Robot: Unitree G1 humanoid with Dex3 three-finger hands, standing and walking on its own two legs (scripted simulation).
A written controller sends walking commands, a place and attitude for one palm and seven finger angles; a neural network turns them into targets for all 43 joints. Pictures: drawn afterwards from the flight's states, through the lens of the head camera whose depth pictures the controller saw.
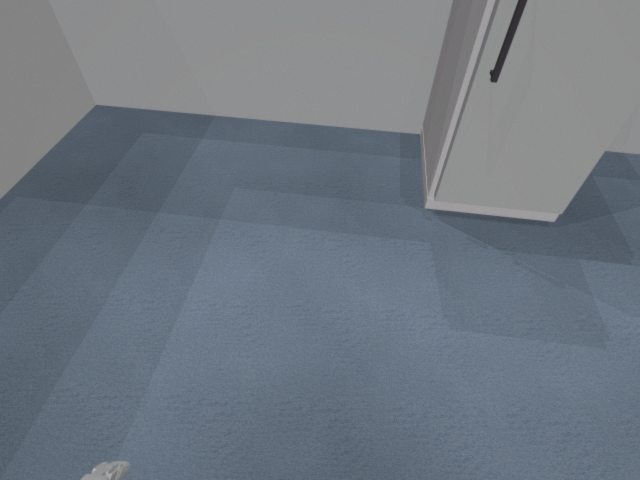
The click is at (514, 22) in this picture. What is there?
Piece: fridge door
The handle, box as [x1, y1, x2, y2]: [490, 0, 526, 82]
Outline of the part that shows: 526,0 518,0 495,67 493,70 490,71 491,81 496,82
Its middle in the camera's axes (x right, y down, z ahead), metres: +0.56 -0.65 +1.10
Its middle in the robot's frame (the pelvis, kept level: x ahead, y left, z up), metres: +1.29 -0.49 +0.09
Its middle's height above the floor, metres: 0.86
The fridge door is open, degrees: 0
